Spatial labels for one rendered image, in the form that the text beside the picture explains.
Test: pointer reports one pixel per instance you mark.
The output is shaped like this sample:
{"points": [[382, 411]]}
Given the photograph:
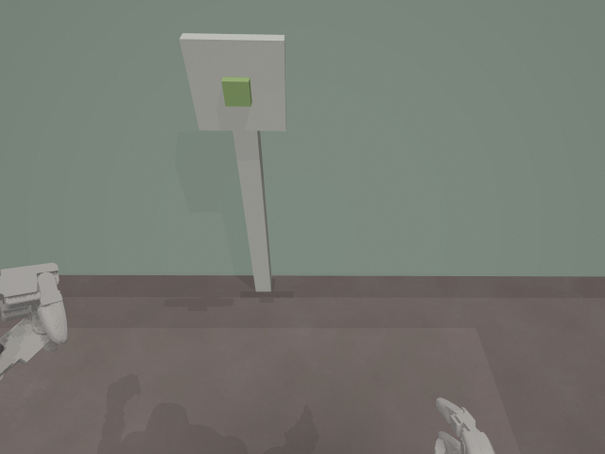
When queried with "robot right hand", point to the robot right hand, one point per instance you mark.
{"points": [[472, 441]]}

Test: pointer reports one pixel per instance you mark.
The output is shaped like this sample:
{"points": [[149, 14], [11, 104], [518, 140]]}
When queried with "robot left hand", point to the robot left hand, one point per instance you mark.
{"points": [[31, 291]]}

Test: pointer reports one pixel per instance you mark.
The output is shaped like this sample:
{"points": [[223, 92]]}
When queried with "button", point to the button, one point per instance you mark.
{"points": [[237, 91]]}

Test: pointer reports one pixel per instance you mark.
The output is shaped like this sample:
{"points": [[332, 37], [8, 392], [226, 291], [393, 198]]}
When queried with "panel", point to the panel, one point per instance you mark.
{"points": [[210, 57]]}

